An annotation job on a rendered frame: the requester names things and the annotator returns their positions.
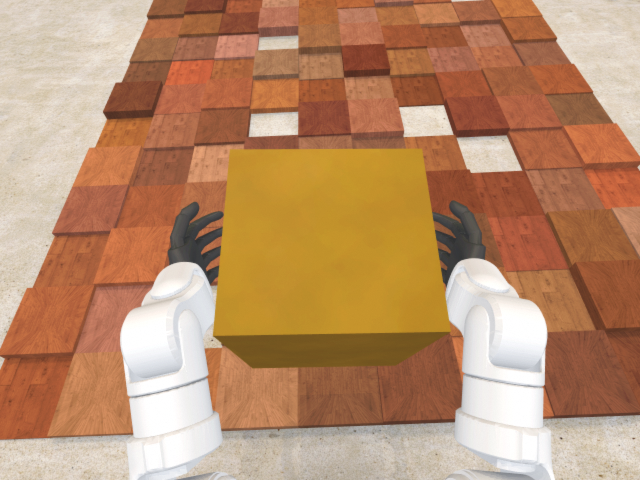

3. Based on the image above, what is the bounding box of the carton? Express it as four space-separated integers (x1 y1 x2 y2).
213 149 451 368

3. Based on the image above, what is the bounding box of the robot left forearm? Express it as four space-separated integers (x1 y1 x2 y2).
120 262 223 480

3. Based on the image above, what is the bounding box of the robot right forearm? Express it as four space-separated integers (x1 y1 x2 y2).
445 258 555 480

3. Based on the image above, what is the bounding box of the right robot hand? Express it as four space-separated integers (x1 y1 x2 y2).
432 200 486 288

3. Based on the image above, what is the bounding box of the left robot hand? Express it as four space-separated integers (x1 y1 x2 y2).
168 202 224 284

